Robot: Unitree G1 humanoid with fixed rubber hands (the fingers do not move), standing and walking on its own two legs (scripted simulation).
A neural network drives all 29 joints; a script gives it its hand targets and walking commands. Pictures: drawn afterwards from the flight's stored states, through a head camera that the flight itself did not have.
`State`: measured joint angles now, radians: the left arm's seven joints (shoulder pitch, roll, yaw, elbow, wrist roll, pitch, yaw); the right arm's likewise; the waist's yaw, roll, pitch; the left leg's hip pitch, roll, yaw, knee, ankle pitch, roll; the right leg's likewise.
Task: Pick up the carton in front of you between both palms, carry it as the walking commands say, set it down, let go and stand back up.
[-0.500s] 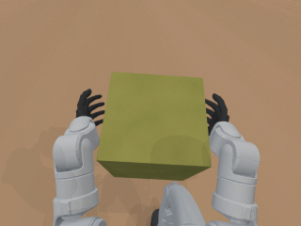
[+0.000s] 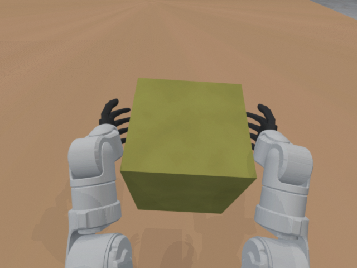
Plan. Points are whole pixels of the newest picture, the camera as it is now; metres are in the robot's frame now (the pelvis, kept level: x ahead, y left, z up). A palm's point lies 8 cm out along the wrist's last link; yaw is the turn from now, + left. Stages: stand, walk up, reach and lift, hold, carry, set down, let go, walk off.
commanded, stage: carry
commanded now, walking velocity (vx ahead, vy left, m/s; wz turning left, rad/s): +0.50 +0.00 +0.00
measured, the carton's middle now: (184, 153) +0.35 -0.01 +0.11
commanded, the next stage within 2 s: none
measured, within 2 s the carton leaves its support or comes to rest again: neither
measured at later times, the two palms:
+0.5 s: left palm (132, 95) +0.63 +0.16 +0.09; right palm (224, 93) +0.63 -0.14 +0.10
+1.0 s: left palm (146, 55) +0.90 +0.15 +0.11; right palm (218, 55) +0.91 -0.15 +0.10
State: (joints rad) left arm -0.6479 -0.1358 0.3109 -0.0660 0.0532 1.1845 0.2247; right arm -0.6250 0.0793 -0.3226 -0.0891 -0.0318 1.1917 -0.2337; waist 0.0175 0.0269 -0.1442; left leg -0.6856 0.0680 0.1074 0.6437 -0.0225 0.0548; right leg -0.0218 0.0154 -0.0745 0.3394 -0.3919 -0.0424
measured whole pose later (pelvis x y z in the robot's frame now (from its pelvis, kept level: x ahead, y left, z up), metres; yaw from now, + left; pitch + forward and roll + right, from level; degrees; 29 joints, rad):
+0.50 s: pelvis +0.34 +0.01 +0.01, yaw -1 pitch +5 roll -1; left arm -0.18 -0.14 0.13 -0.32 0.02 1.06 0.16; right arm -0.19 0.14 -0.15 -0.31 -0.03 1.05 -0.13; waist 0.01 0.00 -0.05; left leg 0.04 0.01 0.12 0.19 -0.31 0.03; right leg -0.60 -0.07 -0.14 0.53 -0.03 0.01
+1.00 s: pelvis +0.69 +0.00 +0.01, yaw +1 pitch +2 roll +1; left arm 0.08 -0.14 0.03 -0.51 0.00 1.15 0.15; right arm 0.09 0.14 -0.04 -0.53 -0.03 1.16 -0.16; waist 0.01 0.02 -0.18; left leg -0.63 0.13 0.14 0.59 0.00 -0.02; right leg 0.09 -0.03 -0.19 0.18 -0.31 0.00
